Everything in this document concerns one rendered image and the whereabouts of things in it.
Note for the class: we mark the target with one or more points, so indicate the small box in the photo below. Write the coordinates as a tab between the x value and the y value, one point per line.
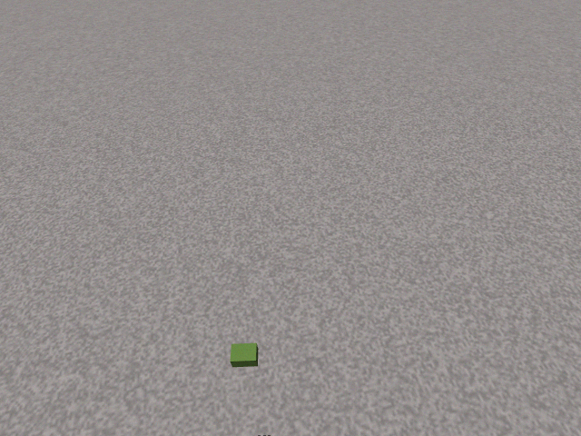
244	355

